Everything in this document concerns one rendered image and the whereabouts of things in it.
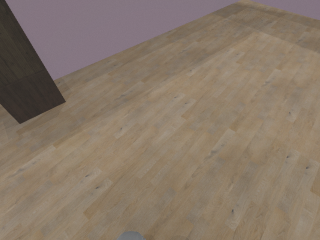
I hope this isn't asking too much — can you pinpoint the cupboard door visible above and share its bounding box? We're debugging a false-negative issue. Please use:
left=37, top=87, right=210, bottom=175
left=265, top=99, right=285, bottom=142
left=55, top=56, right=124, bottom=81
left=0, top=0, right=43, bottom=87

